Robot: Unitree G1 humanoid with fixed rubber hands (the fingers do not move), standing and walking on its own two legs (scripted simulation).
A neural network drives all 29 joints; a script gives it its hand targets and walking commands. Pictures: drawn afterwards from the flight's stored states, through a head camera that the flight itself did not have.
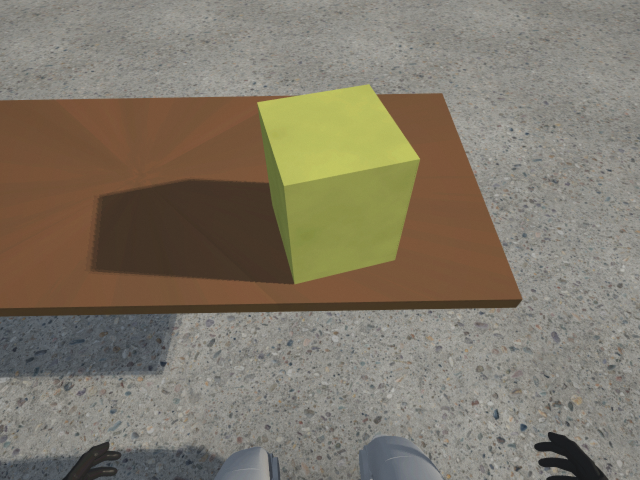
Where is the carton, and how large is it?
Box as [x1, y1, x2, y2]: [257, 84, 419, 283]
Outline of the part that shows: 368,84 257,102 272,205 294,283 392,260 395,257 419,158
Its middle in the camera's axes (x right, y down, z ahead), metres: +0.02 -0.09 +0.70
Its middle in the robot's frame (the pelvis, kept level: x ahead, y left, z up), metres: +0.58 -0.04 -0.02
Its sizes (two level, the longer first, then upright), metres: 0.210 0.200 0.250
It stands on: a table, 0.57 m high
